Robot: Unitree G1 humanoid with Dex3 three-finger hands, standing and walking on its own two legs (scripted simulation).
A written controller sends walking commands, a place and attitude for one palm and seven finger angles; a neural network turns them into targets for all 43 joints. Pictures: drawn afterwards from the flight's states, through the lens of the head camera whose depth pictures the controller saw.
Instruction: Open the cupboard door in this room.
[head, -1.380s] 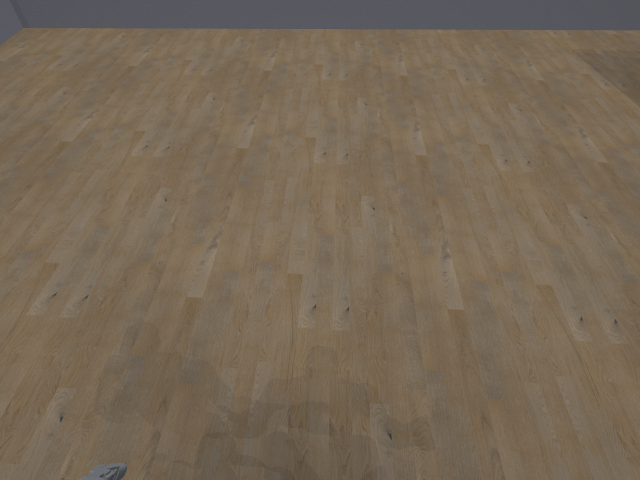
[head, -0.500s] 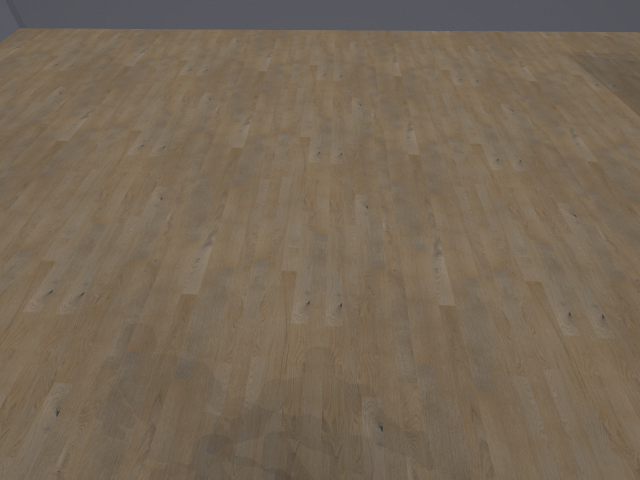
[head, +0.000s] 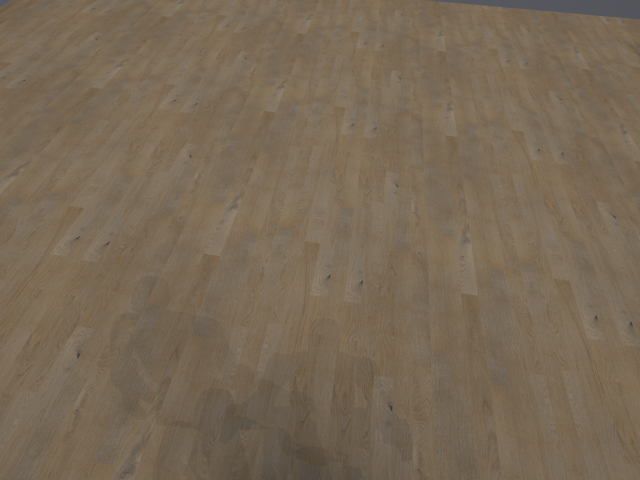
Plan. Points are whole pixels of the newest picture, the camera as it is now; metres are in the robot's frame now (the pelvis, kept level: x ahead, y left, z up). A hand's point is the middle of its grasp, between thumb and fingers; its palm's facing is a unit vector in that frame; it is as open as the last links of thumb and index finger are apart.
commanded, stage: turn or walk to find it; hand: left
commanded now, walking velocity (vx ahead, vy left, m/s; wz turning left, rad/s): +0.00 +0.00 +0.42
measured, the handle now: out of the picture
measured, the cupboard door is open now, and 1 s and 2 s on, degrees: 0 0 0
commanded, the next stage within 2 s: none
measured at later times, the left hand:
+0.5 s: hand out of the picture -0.03 +0.17 -0.15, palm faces +0.25 -0.93 -0.26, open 7.4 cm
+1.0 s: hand out of the picture -0.06 +0.22 -0.15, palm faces +0.45 -0.85 -0.26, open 7.4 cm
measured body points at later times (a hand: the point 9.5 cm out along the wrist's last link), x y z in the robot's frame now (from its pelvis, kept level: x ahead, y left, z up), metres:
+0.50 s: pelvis -0.03 -0.03 +0.01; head -0.01 -0.04 +0.46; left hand -0.05 +0.22 -0.13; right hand +0.08 -0.29 -0.14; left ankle -0.08 +0.10 -0.66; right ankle -0.03 -0.15 -0.73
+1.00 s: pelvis -0.05 -0.01 +0.01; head -0.03 +0.01 +0.46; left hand -0.08 +0.27 -0.13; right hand +0.11 -0.20 -0.13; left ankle -0.09 +0.09 -0.73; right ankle +0.01 -0.13 -0.69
